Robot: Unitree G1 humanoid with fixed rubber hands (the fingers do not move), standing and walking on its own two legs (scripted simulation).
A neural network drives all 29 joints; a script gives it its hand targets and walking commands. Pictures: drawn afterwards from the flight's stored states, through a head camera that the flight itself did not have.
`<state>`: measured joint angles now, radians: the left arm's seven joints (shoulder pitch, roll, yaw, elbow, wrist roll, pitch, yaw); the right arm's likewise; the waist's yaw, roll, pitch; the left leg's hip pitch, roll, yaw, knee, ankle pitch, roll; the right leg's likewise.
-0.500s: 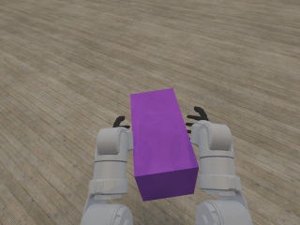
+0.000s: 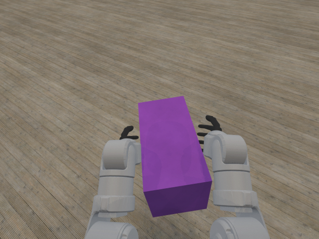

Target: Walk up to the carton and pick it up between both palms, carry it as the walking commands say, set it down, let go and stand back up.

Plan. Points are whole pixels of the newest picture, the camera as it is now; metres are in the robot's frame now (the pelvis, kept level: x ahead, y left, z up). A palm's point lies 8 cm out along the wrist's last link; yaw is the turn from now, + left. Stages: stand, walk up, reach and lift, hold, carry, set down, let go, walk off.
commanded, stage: carry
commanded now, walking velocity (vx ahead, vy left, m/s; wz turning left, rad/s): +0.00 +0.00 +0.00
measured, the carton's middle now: (169, 151) +0.35 +0.01 +0.01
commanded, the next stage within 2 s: none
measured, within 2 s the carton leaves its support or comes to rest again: neither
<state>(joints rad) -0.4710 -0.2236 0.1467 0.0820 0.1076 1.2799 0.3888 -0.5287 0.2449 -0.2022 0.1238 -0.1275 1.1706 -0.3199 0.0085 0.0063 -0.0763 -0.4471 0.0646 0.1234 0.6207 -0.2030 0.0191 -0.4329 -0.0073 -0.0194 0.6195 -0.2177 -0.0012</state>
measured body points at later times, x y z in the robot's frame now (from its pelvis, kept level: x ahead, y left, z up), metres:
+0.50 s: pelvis +0.00 +0.00 +0.00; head +0.00 -0.01 +0.45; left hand +0.32 +0.12 +0.07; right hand +0.34 -0.11 +0.08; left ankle +0.08 +0.11 -0.72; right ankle +0.07 -0.12 -0.72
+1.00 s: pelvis +0.01 +0.00 +0.00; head +0.00 +0.00 +0.45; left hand +0.31 +0.12 +0.07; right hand +0.33 -0.11 +0.08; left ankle +0.08 +0.11 -0.72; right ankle +0.07 -0.12 -0.72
